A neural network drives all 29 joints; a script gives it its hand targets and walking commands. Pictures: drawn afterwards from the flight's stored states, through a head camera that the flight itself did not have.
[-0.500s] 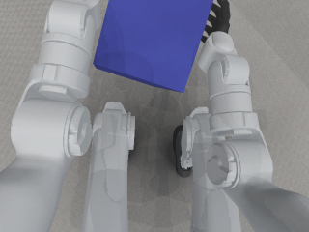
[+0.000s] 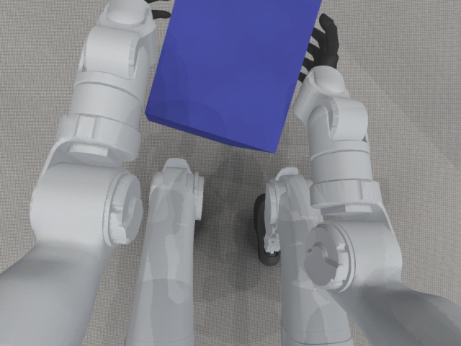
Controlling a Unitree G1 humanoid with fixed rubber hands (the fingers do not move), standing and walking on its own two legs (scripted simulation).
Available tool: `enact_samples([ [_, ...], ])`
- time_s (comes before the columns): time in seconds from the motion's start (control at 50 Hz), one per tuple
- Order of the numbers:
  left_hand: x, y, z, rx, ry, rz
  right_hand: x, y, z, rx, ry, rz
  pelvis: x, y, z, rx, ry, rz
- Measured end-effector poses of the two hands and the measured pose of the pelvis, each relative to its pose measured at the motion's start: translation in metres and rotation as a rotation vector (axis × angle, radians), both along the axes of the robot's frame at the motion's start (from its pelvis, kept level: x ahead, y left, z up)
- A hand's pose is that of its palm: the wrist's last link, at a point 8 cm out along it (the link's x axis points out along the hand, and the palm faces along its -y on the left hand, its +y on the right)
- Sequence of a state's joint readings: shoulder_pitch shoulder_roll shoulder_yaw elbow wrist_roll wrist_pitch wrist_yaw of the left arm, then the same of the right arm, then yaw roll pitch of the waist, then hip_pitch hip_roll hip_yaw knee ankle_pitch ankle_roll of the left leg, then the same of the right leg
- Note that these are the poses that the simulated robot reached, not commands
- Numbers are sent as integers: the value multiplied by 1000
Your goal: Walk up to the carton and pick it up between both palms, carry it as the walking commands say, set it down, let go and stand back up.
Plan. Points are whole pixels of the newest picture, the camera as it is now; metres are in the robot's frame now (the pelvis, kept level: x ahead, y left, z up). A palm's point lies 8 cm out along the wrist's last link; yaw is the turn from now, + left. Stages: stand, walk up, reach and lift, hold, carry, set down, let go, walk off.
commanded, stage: reach and lift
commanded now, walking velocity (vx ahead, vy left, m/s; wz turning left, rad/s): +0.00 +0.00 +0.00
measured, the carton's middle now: (225, 46) +0.55 +0.04 -0.16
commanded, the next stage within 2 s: none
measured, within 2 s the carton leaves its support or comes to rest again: neither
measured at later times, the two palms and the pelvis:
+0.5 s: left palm out of the picture +0.53 +0.16 +0.00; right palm (343, 70) +0.47 -0.09 -0.02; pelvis +0.00 +0.00 +0.05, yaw +0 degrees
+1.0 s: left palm out of the picture +0.50 +0.16 +0.08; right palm (383, 56) +0.46 -0.09 +0.06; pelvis +0.00 +0.01 +0.11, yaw +1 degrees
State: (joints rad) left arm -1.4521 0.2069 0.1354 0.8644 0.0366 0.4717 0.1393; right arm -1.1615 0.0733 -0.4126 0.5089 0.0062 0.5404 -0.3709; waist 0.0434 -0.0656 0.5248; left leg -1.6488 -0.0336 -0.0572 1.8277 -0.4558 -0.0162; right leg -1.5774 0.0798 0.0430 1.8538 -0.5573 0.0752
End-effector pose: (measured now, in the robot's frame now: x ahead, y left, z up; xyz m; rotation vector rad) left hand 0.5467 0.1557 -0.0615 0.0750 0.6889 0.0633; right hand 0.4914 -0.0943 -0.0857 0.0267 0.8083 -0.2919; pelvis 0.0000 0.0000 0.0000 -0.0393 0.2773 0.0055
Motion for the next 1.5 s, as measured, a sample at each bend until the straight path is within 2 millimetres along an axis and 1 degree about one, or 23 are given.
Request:
enact_samples([
  [0.32,-12,0,50,4,-24,3,-8,-1,52,-4,-21,4,-5,-1,33,1,-50,5],
  [0.5,-21,1,66,1,-6,2,-17,0,70,-11,-4,4,-4,1,52,-3,-71,8],
  [0.6,-29,3,76,0,0,7,-21,1,85,-28,2,23,-3,2,63,-4,-91,10],
  [0.78,-35,5,112,9,-16,14,-23,3,121,-34,-13,36,-1,4,85,-8,-135,16],
  [0.88,-37,5,129,15,-19,11,-25,3,136,-32,-17,34,0,5,98,-9,-150,18],
  [1.08,-49,3,142,9,17,9,-38,0,153,-39,19,33,5,6,121,-9,-176,23],
  [1.16,-58,1,151,3,18,11,-44,-2,166,-58,18,45,7,6,130,-9,-200,26],
  [1.24,-63,-1,170,0,-3,14,-47,-4,187,-70,-4,51,8,7,140,-8,-233,29],
  [1.34,-65,-4,200,1,-42,11,-49,-7,215,-68,-43,44,7,6,150,-7,-269,33],
  [1.44,-67,-7,230,5,-73,19,-51,-10,242,-48,-73,30,10,5,160,-5,-244,34],
  [1.5,-72,-7,246,-1,-65,39,-54,-10,255,-23,-66,20,18,5,168,-4,-215,34],
])
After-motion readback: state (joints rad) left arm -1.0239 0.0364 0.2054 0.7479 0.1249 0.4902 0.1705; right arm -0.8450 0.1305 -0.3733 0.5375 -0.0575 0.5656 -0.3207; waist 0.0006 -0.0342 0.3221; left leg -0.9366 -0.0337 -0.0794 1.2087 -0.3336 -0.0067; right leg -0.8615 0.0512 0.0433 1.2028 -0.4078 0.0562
